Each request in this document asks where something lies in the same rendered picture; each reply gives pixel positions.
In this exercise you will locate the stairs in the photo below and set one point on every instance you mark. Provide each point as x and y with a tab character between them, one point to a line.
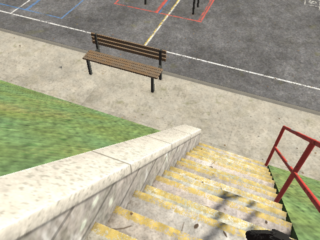
210	194

